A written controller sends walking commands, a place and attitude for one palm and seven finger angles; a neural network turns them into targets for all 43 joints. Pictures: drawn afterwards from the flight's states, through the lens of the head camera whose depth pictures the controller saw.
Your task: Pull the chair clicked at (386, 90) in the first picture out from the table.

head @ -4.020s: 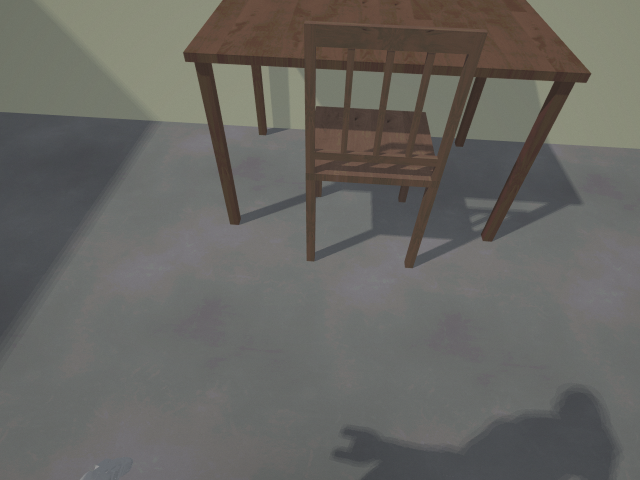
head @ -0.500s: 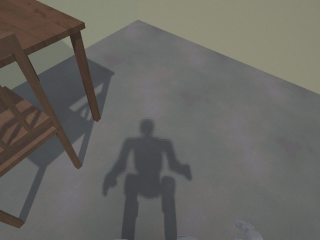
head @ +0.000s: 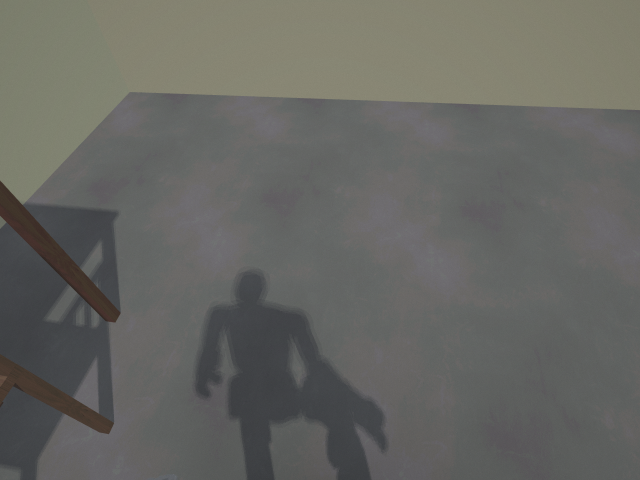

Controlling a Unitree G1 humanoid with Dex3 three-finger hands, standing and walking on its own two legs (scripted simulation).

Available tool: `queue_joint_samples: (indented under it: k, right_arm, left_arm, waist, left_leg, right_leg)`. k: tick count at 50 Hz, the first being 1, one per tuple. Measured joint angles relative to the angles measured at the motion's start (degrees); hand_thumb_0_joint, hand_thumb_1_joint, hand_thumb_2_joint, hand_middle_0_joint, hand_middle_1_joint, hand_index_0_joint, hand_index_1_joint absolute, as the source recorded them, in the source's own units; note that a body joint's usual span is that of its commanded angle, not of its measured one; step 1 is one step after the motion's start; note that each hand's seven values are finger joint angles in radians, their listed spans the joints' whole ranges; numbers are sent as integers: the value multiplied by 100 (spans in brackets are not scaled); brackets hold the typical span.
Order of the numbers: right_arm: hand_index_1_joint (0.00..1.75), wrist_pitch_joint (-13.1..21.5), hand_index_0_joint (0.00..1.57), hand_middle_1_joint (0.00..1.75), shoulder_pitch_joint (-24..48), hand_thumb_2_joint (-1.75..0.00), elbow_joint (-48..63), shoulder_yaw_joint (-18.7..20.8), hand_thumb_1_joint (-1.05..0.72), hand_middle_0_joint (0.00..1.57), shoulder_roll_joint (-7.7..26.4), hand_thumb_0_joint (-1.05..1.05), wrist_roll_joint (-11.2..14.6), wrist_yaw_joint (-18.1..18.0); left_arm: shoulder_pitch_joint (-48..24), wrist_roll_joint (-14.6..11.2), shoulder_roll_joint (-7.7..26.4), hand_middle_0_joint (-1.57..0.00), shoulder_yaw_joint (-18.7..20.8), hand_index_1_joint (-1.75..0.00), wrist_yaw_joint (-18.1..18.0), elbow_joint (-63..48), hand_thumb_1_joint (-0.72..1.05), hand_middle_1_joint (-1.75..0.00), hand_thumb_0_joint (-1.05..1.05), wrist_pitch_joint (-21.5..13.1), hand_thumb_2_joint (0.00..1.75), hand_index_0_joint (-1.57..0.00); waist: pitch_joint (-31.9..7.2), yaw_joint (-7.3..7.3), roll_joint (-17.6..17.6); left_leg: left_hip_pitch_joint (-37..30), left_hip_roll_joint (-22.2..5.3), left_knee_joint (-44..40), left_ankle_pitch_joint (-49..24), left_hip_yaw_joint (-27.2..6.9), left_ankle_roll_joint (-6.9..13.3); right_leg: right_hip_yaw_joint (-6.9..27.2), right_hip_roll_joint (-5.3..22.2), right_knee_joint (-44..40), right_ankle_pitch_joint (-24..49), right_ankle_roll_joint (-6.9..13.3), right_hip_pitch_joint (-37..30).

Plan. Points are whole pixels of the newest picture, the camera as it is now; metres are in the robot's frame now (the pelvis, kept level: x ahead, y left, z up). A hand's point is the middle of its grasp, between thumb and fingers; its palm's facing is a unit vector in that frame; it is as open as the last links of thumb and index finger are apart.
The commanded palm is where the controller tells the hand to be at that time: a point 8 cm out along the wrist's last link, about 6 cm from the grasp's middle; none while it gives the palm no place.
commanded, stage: walk to a spot facing it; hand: left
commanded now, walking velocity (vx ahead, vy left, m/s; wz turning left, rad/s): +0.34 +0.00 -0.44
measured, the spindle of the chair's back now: out of the picture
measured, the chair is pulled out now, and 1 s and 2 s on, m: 0.00 0.00 0.00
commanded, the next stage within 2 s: turn to face it in 0.36 s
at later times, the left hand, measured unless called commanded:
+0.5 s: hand out of the picture +0.12 +0.20 -0.18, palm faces -0.08 -0.99 -0.14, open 7.4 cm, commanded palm none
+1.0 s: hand (229, 326) +0.39 +0.19 -0.14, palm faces -0.03 -0.98 -0.19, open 7.4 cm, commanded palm none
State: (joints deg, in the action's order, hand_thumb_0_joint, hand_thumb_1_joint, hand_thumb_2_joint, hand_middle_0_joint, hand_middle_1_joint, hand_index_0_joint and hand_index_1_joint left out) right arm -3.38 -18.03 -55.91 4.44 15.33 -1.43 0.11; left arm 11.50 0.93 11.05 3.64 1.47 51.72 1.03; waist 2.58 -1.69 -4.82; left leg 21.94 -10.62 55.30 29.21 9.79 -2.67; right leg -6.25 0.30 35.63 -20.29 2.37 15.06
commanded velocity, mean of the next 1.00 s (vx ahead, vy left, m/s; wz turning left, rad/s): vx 0.12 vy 0.00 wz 0.23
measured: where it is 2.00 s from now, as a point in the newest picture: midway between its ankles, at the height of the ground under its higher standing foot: outside the picture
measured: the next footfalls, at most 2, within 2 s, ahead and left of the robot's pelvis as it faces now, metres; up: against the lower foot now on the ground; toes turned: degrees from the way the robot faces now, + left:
left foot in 0.48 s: +0.31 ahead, +0.09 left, +0.00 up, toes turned -4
right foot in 1.08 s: +0.27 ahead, -0.11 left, +0.00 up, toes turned +3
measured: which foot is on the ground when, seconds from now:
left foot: up 0.00-0.46, down 0.48-1.00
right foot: down 0.00-0.48, up 0.50-1.00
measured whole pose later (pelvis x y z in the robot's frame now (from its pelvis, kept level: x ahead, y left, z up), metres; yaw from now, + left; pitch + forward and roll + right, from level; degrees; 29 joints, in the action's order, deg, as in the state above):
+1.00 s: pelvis +0.24 +0.02 +0.02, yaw +0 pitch +2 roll -1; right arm -1.1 -19.7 -58.5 3.4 9.2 -1.3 -0.7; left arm 4.2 0.5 9.8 3.6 -1.2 52.7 2.3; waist 2.1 -4.7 -0.9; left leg 17.1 4.1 26.3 10.7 -2.4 4.4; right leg 0.1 1.0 44.7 -22.8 -3.6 22.7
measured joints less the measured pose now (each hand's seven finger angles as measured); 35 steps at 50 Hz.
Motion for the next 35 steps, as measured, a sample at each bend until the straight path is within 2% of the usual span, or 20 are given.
queue_joint_samples:
  k: [2, 5, 11, 16, 20, 23, 24, 26, 27, 29, 32, 35]
  right_arm:
    - [30, -27, 20, 30, 16, -90, -79, -3, -91, 20, 4, 1, -20, 42]
    - [30, 90, 20, 30, 150, -90, -12, -10, -91, 20, -42, 2, -42, 86]
    - [30, 262, 20, 30, 517, -90, 176, -29, -91, 20, -160, 1, -24, 99]
    - [30, 276, 20, 30, 806, -90, 187, -69, -91, 20, -254, 1, 0, 113]
    - [30, 322, 20, 30, 1035, -90, 204, -124, -91, 20, -365, 1, 29, 124]
    - [30, 487, 20, 30, 1138, -90, 281, -199, -91, 20, -462, 1, 31, 85]
    - [30, 577, 20, 30, 1156, -90, 311, -223, -91, 20, -488, 1, 10, 52]
    - [30, 664, 20, 30, 1165, -90, 331, -284, -91, 20, -578, 1, 11, -4]
    - [30, 669, 20, 30, 1122, -90, 309, -317, -91, 20, -621, 1, 18, -28]
    - [30, 672, 20, 30, 950, -90, 220, -352, -91, 20, -694, 1, 34, -87]
    - [30, 681, 21, 30, 627, -90, 3, -288, -93, 20, -732, 0, 99, -210]
    - [30, 579, 21, 30, 352, -90, -197, -254, -95, 20, -624, -1, 97, -202]
  left_arm:
    - [162, -19, -35, -20, -9, -30, -66, 5, 90, -30, 0, -106, 90, -20]
    - [434, -22, -54, -20, -44, -30, -95, 122, 90, -30, 0, -212, 90, -20]
    - [830, -9, -174, -21, -140, -30, -81, 428, 90, -30, 0, -341, 90, -20]
    - [1096, 15, -291, -21, -191, -30, -134, 641, 90, -30, 0, -393, 90, -21]
    - [1282, 49, -320, -21, -200, -30, -198, 823, 90, -30, 0, -387, 90, -21]
    - [1434, 33, -291, -21, -165, -30, -209, 955, 90, -30, 0, -355, 90, -21]
    - [1454, -1, -281, -21, -140, -30, -201, 1005, 90, -30, 0, -327, 90, -21]
    - [1312, -53, -204, -21, -117, -30, -200, 1098, 90, -30, 0, -240, 90, -20]
    - [1230, -47, -161, -21, -104, -30, -212, 1120, 90, -30, 0, -213, 90, -20]
    - [1002, -12, -76, -20, -69, -30, -212, 1119, 90, -30, 0, -175, 90, -20]
    - [560, 10, -5, -20, -52, -30, -205, 945, 91, -30, 0, -139, 90, -20]
    - [174, 11, -13, -20, -33, -30, -225, 685, 91, -30, 0, -100, 90, -20]
  waist:
    - [-89, 67, 58]
    - [-161, 73, 172]
    - [-148, 100, 246]
    - [-95, 250, 263]
    - [-23, 413, 360]
    - [25, 453, 495]
    - [46, 428, 516]
    - [167, 417, 651]
    - [188, 399, 703]
    - [178, 319, 749]
    - [148, 230, 720]
    - [77, 156, 650]
  left_leg:
    - [343, 176, 652, -368, -284, -2]
    - [702, 251, 773, -1032, -467, -88]
    - [1146, 259, 317, -1666, -659, -196]
    - [1256, 339, -112, -1816, -650, -148]
    - [957, 487, -892, -1599, -548, -10]
    - [351, 697, -1900, -1728, -445, 148]
    - [234, 714, -1994, -1902, -423, 335]
    - [151, 741, -1690, -1641, -253, 592]
    - [31, 760, -1705, -1523, -181, 650]
    - [-231, 837, -1989, -1517, -142, 660]
    - [-541, 1013, -2575, -1748, -235, 736]
    - [-678, 1155, -2946, -1907, -385, 817]
  right_leg:
    - [137, -57, -326, 105, 51, -229]
    - [363, -134, -927, 351, 88, -601]
    - [651, -286, -1597, 496, 128, -1149]
    - [783, -390, -1823, 347, 82, -1522]
    - [925, -382, -1810, 71, -27, -1775]
    - [1062, -313, -1215, -423, -142, -1742]
    - [1060, -321, -575, -634, -146, -1510]
    - [1003, -270, 1323, -901, -111, -778]
    - [938, -236, 2071, -897, -105, -433]
    - [709, -97, 2900, -642, -155, 159]
    - [489, 155, 2830, -249, -289, 743]
    - [512, 275, 2441, -10, -406, 1095]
